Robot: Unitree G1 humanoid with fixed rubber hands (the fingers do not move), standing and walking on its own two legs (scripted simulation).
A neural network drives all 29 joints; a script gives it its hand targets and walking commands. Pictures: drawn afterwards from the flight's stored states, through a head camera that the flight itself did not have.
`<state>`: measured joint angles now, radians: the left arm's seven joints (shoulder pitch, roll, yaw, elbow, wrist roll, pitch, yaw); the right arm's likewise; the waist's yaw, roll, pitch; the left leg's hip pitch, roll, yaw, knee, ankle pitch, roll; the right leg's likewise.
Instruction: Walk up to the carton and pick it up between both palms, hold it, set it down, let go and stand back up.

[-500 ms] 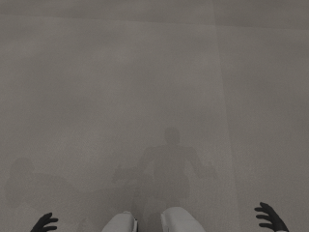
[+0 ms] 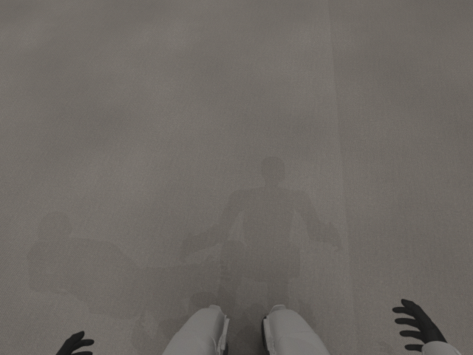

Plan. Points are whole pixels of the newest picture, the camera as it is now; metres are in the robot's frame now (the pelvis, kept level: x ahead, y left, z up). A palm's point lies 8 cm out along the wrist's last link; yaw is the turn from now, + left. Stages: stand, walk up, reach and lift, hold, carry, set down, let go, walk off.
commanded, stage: walk up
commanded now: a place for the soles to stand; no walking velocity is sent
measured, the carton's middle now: out of the picture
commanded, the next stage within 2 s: none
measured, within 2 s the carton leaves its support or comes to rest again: neither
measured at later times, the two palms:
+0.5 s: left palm out of the picture -0.10 +0.38 -0.13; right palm out of the picture -0.06 -0.25 -0.06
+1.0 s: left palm out of the picture -0.33 +0.39 -0.10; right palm out of the picture -0.30 -0.22 -0.10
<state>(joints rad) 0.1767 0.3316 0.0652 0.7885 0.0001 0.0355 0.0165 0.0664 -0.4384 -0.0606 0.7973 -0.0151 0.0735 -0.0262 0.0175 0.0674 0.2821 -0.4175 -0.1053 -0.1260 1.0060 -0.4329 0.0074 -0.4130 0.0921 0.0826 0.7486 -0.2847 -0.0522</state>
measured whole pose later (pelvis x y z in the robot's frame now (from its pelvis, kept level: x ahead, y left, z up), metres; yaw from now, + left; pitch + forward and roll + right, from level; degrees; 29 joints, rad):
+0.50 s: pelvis -0.18 +0.06 +0.00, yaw -2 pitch -9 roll -2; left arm 0.22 0.43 0.09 0.82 0.00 0.10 0.00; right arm 0.08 -0.33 -0.08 0.80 -0.02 0.07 -0.02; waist 0.02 -0.07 0.24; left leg -0.39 -0.08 -0.04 0.65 -0.14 0.07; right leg -0.33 0.17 0.11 1.27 -0.41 -0.01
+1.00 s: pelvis -0.41 +0.09 +0.01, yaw -3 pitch -1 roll +0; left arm 0.29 0.35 0.09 0.72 0.00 0.06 -0.01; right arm 0.13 -0.36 -0.09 0.80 -0.02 0.09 -0.04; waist 0.02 0.00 0.14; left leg -0.27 -0.09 -0.12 0.74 -0.44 0.01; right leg -0.41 0.06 0.07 0.69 -0.26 -0.02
